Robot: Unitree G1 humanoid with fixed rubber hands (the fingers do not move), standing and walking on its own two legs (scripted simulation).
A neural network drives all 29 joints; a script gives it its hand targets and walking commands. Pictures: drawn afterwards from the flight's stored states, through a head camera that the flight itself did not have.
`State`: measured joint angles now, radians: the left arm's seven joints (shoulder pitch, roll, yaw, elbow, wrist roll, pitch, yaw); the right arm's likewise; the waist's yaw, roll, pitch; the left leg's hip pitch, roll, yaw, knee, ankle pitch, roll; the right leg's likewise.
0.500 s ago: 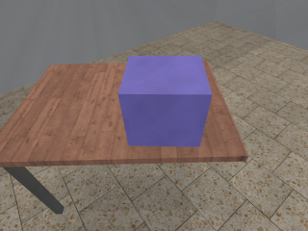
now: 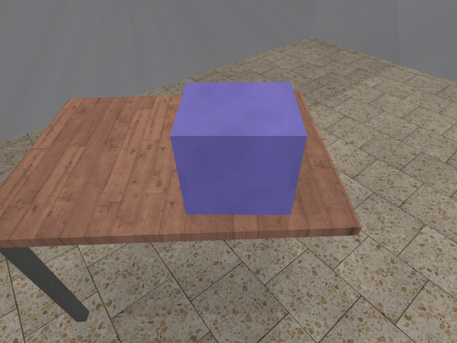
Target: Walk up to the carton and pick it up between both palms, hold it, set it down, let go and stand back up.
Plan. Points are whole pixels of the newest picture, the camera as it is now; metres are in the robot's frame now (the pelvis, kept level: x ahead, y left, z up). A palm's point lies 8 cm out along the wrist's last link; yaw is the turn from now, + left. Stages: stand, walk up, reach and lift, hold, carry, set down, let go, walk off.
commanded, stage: stand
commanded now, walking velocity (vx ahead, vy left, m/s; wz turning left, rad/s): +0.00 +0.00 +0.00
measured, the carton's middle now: (238, 148) +0.59 +0.00 +0.02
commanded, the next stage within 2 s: none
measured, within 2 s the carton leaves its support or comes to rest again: neither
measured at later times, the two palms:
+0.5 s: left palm out of the picture +0.15 +0.20 -0.12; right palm out of the picture -0.03 -0.25 -0.15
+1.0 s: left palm out of the picture +0.18 +0.21 -0.13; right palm (383, 300) +0.25 -0.30 -0.12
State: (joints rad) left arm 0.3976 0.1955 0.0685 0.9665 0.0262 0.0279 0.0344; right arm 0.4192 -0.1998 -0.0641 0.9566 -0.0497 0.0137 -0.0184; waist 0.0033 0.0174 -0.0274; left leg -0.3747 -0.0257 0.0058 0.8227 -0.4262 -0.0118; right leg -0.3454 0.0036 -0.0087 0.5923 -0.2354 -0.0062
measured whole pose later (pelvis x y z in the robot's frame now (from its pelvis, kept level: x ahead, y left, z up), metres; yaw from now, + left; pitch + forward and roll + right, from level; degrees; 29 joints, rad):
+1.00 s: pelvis +0.13 -0.05 -0.01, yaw -1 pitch -3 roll +0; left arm 0.30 0.23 0.02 0.82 0.02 0.01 0.02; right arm 0.15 -0.24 -0.03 0.78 -0.01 0.05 -0.02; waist 0.02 0.01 0.10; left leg -0.38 0.07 0.02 0.74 -0.30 -0.03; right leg -0.26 -0.01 -0.07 0.75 -0.41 -0.03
